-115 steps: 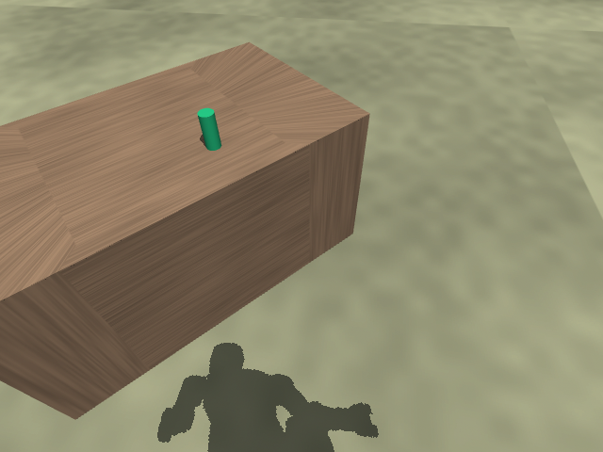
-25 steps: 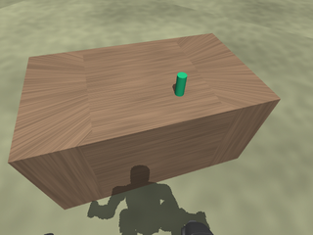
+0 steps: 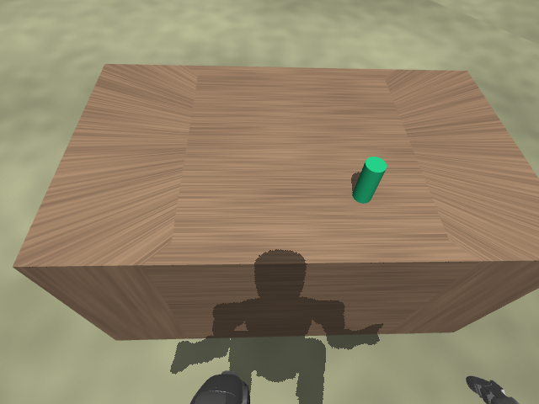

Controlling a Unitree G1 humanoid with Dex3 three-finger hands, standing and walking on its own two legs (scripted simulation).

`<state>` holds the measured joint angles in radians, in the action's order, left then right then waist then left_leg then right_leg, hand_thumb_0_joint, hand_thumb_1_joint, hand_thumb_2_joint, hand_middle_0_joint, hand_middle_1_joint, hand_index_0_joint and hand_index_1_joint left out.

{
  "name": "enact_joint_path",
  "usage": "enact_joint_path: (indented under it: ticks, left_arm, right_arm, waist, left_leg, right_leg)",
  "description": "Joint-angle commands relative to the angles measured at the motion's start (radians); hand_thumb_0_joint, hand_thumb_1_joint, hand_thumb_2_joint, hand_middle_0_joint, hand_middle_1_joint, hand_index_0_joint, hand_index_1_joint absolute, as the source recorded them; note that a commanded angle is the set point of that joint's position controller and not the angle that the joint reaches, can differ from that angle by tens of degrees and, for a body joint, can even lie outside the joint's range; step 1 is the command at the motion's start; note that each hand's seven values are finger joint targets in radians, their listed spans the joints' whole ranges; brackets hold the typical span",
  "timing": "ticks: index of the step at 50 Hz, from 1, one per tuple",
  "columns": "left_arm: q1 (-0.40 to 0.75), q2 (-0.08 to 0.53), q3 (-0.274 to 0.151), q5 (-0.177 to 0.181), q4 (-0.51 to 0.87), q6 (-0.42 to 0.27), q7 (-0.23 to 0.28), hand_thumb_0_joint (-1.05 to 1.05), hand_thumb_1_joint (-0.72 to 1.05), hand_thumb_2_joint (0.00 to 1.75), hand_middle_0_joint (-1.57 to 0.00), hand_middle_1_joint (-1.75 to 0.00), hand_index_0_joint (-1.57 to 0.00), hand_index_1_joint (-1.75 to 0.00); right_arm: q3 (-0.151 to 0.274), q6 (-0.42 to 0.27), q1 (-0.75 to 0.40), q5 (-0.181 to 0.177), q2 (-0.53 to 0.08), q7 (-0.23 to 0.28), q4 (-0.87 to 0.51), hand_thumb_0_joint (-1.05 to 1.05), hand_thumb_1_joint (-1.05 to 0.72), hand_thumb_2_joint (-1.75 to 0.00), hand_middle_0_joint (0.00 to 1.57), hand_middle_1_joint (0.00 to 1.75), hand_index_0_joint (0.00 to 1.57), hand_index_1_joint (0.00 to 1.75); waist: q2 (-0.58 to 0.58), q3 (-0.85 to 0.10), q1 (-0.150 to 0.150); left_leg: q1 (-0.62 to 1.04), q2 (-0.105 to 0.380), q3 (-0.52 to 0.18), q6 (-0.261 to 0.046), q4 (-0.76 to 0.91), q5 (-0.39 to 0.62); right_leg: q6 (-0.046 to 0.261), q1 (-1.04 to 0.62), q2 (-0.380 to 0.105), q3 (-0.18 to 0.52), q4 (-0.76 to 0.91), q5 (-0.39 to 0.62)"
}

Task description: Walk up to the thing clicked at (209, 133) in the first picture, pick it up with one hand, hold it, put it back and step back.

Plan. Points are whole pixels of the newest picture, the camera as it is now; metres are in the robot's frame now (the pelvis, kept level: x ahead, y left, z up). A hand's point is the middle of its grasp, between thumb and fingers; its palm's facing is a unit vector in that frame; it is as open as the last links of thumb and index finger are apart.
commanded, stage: walk up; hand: right
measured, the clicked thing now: (368, 181) +0.57 -0.17 -0.09
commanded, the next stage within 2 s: none
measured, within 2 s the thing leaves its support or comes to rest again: neither
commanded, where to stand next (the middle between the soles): +0.08 -0.01 m, yaw +4 degrees
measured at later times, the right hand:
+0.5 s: hand out of the picture +0.13 -0.30 -0.15, palm faces -0.13 +0.92 -0.37, open 7.4 cm
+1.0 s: hand out of the picture +0.12 -0.26 -0.14, palm faces -0.14 +0.92 -0.38, open 7.4 cm
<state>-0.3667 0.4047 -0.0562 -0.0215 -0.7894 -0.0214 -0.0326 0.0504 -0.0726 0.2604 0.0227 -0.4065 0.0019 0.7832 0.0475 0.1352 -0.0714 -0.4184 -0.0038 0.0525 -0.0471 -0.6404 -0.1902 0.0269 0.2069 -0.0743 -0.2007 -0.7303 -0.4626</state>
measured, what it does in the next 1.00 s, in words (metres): steps on the spot: right foot, then left foot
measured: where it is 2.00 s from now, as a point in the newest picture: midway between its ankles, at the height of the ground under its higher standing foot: outside the picture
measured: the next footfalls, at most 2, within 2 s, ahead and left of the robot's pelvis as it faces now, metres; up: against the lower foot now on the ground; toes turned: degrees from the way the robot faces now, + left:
right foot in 0.28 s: +0.08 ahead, -0.16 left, +0.00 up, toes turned +5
left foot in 0.58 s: +0.05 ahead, +0.12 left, +0.00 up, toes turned +6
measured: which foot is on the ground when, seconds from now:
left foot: down 0.00-0.32, up 0.34-0.56, down 0.58-1.00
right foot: down 0.00-0.00, up 0.02-0.26, down 0.28-1.00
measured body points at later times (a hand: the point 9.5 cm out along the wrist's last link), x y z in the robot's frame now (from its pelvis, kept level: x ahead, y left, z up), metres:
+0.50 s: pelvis +0.00 -0.03 +0.00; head +0.04 -0.06 +0.45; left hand +0.02 +0.31 -0.09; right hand +0.14 -0.35 -0.12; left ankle +0.01 +0.12 -0.68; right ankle +0.02 -0.19 -0.71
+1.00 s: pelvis +0.00 -0.01 +0.01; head +0.01 -0.01 +0.46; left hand +0.04 +0.30 -0.12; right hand +0.13 -0.31 -0.11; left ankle +0.01 +0.11 -0.71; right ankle +0.04 -0.16 -0.71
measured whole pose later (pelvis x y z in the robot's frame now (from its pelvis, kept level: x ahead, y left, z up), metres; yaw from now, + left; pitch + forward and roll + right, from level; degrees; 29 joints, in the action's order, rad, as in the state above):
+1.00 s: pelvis +0.00 -0.01 +0.01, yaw +7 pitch -3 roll +0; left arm -0.18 0.36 -0.01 -0.01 -1.00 -0.02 -0.01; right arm 0.02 -0.01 0.16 0.01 -0.38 -0.01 1.02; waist 0.00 0.05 -0.01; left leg -0.28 0.01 -0.02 0.00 -0.66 -0.32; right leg -0.03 0.28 -0.06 -0.02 -0.64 -0.32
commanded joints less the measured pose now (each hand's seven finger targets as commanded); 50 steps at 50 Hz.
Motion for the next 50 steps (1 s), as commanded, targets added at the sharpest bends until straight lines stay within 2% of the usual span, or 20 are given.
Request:
enact_joint_path:
  ticks: [1,2,7,11,14,16,17,20,25,28,29,31,33,35,39,41,42,43,46,50]
  left_arm:
    - [-0.084,0.148,-0.037,0.034,0.091,0.016,0.034,0.0,0.9,0.9,-0.2,-0.3,-0.2,-0.3]
    - [-0.071,0.188,-0.04,0.026,0.068,0.03,0.04,0.0,0.9,0.9,-0.2,-0.3,-0.2,-0.3]
    - [-0.041,0.175,-0.054,0.024,-0.001,0.04,0.028,0.0,0.9,0.9,-0.2,-0.3,-0.2,-0.3]
    - [-0.037,0.165,-0.052,0.026,-0.033,0.014,0.043,0.0,0.9,0.9,-0.2,-0.3,-0.2,-0.3]
    - [-0.081,0.208,-0.066,0.008,-0.067,-0.01,0.062,0.0,0.9,0.9,-0.2,-0.3,-0.2,-0.3]
    - [0.027,0.381,-0.108,-0.017,-0.017,-0.022,0.07,0.0,0.9,0.9,-0.2,-0.3,-0.2,-0.3]
    - [0.12,0.398,-0.106,-0.021,0.01,-0.029,0.072,0.0,0.9,0.9,-0.2,-0.3,-0.2,-0.3]
    - [0.157,0.278,-0.074,-0.008,-0.006,-0.042,0.079,0.0,0.9,0.9,-0.2,-0.3,-0.2,-0.3]
    - [0.106,0.289,-0.072,-0.025,-0.008,-0.04,0.062,0.0,0.9,0.9,-0.2,-0.3,-0.2,-0.3]
    - [0.17,0.272,-0.056,-0.003,0.009,-0.017,0.046,0.0,0.9,0.9,-0.2,-0.3,-0.2,-0.3]
    - [0.147,0.22,-0.039,0.001,0.006,-0.009,0.045,0.0,0.9,0.9,-0.2,-0.3,-0.2,-0.3]
    - [0.134,0.144,-0.012,0.021,0.009,0.004,0.049,0.0,0.9,0.9,-0.2,-0.3,-0.2,-0.3]
    - [0.166,0.259,-0.039,0.011,-0.032,0.0,0.057,0.0,0.9,0.9,-0.2,-0.3,-0.2,-0.3]
    - [0.11,0.23,-0.038,0.022,-0.069,-0.011,0.051,0.0,0.9,0.9,-0.2,-0.3,-0.2,-0.3]
    - [0.068,0.203,-0.039,0.011,-0.129,-0.032,0.056,0.0,0.9,0.9,-0.2,-0.3,-0.2,-0.3]
    - [0.116,0.293,-0.049,-0.006,-0.114,-0.039,0.061,0.0,0.9,0.9,-0.2,-0.3,-0.2,-0.3]
    - [0.201,0.328,-0.047,-0.005,-0.106,-0.035,0.053,0.0,0.9,0.9,-0.2,-0.3,-0.2,-0.3]
    - [0.274,0.306,-0.044,-0.004,-0.089,-0.031,0.047,0.0,0.9,0.9,-0.2,-0.3,-0.2,-0.3]
    - [0.283,0.198,-0.008,0.012,-0.102,-0.019,0.04,0.0,0.9,0.9,-0.2,-0.3,-0.2,-0.3]
    - [0.221,0.187,-0.007,0.015,-0.169,-0.024,0.034,0.0,0.9,0.9,-0.2,-0.3,-0.2,-0.3]
  right_arm:
    - [0.085,-0.014,0.154,-0.017,-0.284,0.042,-0.086,0.0,-0.9,-0.9,0.2,0.3,0.2,0.3]
    - [0.088,-0.007,0.079,-0.028,-0.289,0.043,-0.087,0.0,-0.9,-0.9,0.2,0.3,0.2,0.3]
    - [0.054,0.009,-0.059,-0.016,-0.244,0.041,-0.081,0.0,-0.9,-0.9,0.2,0.3,0.2,0.3]
    - [0.061,0.039,-0.072,-0.002,-0.255,0.019,-0.084,0.0,-0.9,-0.9,0.2,0.3,0.2,0.3]
    - [0.057,0.077,-0.133,-0.008,-0.213,0.006,-0.103,0.0,-0.9,-0.9,0.2,0.3,0.2,0.3]
    - [0.048,0.092,-0.145,-0.004,-0.148,0.007,-0.118,0.0,-0.9,-0.9,0.2,0.3,0.2,0.3]
    - [0.067,0.1,-0.146,0.005,-0.201,0.013,-0.093,0.0,-0.9,-0.9,0.2,0.3,0.2,0.3]
    - [0.071,0.09,-0.081,-0.013,-0.184,-0.008,-0.029,0.0,-0.9,-0.9,0.2,0.3,0.2,0.3]
    - [0.058,0.07,-0.115,-0.01,-0.158,-0.019,-0.014,0.0,-0.9,-0.9,0.2,0.3,0.2,0.3]
    - [0.064,0.049,-0.006,-0.008,-0.157,-0.013,0.061,0.0,-0.9,-0.9,0.2,0.3,0.2,0.3]
    - [0.072,0.041,0.019,-0.003,-0.179,-0.004,0.088,0.0,-0.9,-0.9,0.2,0.3,0.2,0.3]
    - [0.089,0.028,-0.005,0.009,-0.324,0.006,0.06,0.0,-0.9,-0.9,0.2,0.3,0.2,0.3]
    - [0.094,0.039,-0.08,-0.005,-0.347,0.002,0.064,0.0,-0.9,-0.9,0.2,0.3,0.2,0.3]
    - [0.056,0.038,-0.136,0.001,-0.254,0.004,0.05,0.0,-0.9,-0.9,0.2,0.3,0.2,0.3]
    - [0.027,0.046,-0.15,-0.023,-0.195,-0.003,0.081,0.0,-0.9,-0.9,0.2,0.3,0.2,0.3]
    - [0.011,0.056,-0.139,-0.03,-0.138,0.001,0.078,0.0,-0.9,-0.9,0.2,0.3,0.2,0.3]
    - [0.027,0.062,-0.115,-0.024,-0.168,0.009,0.109,0.0,-0.9,-0.9,0.2,0.3,0.2,0.3]
    - [0.034,0.06,-0.06,-0.019,-0.177,0.009,0.146,0.0,-0.9,-0.9,0.2,0.3,0.2,0.3]
    - [0.036,0.038,-0.089,-0.016,-0.199,0.0,0.175,0.0,-0.9,-0.9,0.2,0.3,0.2,0.3]
    - [0.012,0.033,-0.184,-0.013,-0.206,-0.003,0.175,0.0,-0.9,-0.9,0.2,0.3,0.2,0.3]
  waist:
    - [-0.171,-0.341,0.068]
    - [-0.192,-0.289,0.063]
    - [-0.2,-0.145,0.03]
    - [-0.257,-0.202,0.055]
    - [-0.139,-0.187,0.007]
    - [0.209,-0.078,0.014]
    - [0.182,-0.03,0.029]
    - [0.076,-0.05,0.073]
    - [0.205,-0.125,0.019]
    - [0.158,-0.176,0.085]
    - [0.058,-0.198,0.096]
    - [-0.236,-0.214,0.09]
    - [-0.196,-0.12,0.08]
    - [-0.206,-0.106,0.055]
    - [-0.162,-0.157,0.012]
    - [0.024,-0.124,0.041]
    - [0.067,-0.096,0.068]
    - [0.058,-0.079,0.108]
    - [-0.055,-0.079,0.1]
    - [-0.062,-0.106,0.039]
  left_leg:
    - [0.458,0.412,-0.579,-0.288,0.152,0.583]
    - [0.377,0.42,-0.6,-0.314,0.194,0.406]
    - [0.009,0.219,-0.286,-0.174,0.195,0.16]
    - [0.054,0.194,-0.273,-0.177,0.113,0.206]
    - [-0.072,0.107,-0.219,-0.088,-0.013,-0.039]
    - [-0.237,-0.061,-0.115,0.023,-0.382,-0.383]
    - [-0.193,-0.013,-0.212,0.033,-0.485,-0.393]
    - [-0.154,-0.026,-0.184,0.034,-0.47,-0.282]
    - [-0.07,0.0,-0.058,0.044,-0.162,-0.29]
    - [0.204,-0.052,0.013,0.043,0.122,-0.122]
    - [0.31,-0.033,-0.053,0.028,0.186,-0.089]
    - [0.334,0.3,-0.622,-0.149,0.292,-0.193]
    - [0.121,0.327,-0.611,-0.248,0.291,-0.285]
    - [0.142,0.209,-0.373,-0.155,0.217,-0.088]
    - [0.034,0.13,-0.221,-0.047,0.048,0.134]
    - [-0.053,0.004,-0.121,0.022,-0.104,-0.109]
    - [0.039,0.005,-0.066,0.022,-0.167,-0.353]
    - [0.137,0.026,-0.083,0.026,-0.129,-0.324]
    - [0.184,0.106,-0.266,-0.027,0.194,-0.134]
    - [0.033,0.159,-0.293,-0.041,0.243,-0.168]
  right_leg:
    - [-0.009,0.294,0.021,0.187,-0.424,-0.175]
    - [-0.008,0.287,-0.021,0.22,-0.448,-0.17]
    - [0.002,0.133,-0.028,0.21,-0.263,-0.043]
    - [-0.017,0.084,0.019,0.148,-0.068,0.003]
    - [0.007,-0.023,0.025,0.168,0.162,0.142]
    - [0.209,0.131,-0.408,0.726,0.449,0.003]
    - [0.278,0.208,-0.45,0.772,0.433,0.107]
    - [0.192,0.1,-0.258,0.401,0.269,0.48]
    - [0.162,-0.04,-0.194,0.301,0.202,0.47]
    - [0.122,0.084,-0.16,0.241,0.07,0.358]
    - [0.085,0.151,-0.126,0.203,-0.054,0.311]
    - [-0.006,0.384,0.029,0.173,-0.202,-0.12]
    - [0.002,0.268,-0.03,0.24,-0.233,-0.161]
    - [-0.001,0.237,-0.022,0.226,-0.114,-0.079]
    - [0.011,-0.066,0.022,0.188,0.227,0.238]
    - [0.103,-0.027,-0.188,0.526,0.383,0.161]
    - [0.184,0.132,-0.288,0.587,0.421,0.0]
    - [0.188,0.2,-0.276,0.553,0.394,-0.025]
    - [0.026,0.201,-0.047,0.269,0.215,0.126]
    - [0.013,-0.026,-0.007,0.238,0.25,0.114]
